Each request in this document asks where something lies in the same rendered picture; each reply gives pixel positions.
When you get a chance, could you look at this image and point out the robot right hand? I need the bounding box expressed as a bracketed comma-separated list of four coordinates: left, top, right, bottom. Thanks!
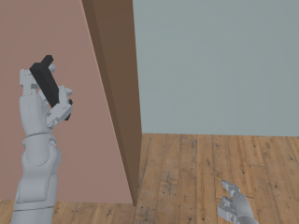
[217, 179, 254, 224]

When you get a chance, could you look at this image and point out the wardrobe door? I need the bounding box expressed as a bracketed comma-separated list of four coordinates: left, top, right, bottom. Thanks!
[0, 0, 133, 204]

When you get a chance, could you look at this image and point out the robot left hand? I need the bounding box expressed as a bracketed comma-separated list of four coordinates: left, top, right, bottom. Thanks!
[19, 63, 73, 137]

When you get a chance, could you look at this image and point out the robot left forearm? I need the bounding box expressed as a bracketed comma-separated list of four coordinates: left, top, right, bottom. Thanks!
[10, 133, 62, 224]

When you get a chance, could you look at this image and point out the handle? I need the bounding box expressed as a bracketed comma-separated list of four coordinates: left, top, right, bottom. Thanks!
[29, 55, 73, 120]

